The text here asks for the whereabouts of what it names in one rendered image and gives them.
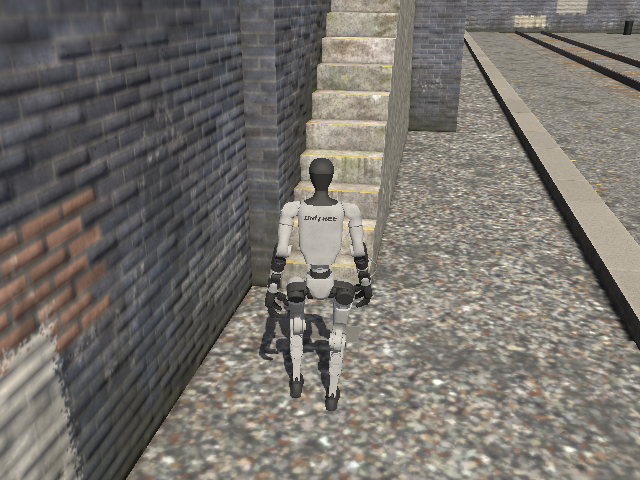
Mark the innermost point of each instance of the left robot foot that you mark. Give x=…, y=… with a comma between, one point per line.
x=296, y=387

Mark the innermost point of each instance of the robot right hand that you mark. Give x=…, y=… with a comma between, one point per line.
x=366, y=291

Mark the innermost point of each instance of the robot left hand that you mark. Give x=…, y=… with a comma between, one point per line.
x=271, y=304

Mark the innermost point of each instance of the left robot forearm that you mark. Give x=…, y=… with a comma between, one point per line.
x=276, y=272

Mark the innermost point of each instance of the left robot upper arm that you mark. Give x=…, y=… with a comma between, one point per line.
x=289, y=211

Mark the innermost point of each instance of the robot torso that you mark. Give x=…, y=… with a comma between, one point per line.
x=320, y=239

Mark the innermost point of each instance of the right robot upper arm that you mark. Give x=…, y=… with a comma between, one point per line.
x=352, y=212

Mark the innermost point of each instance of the right robot forearm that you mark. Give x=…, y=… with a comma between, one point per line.
x=363, y=267

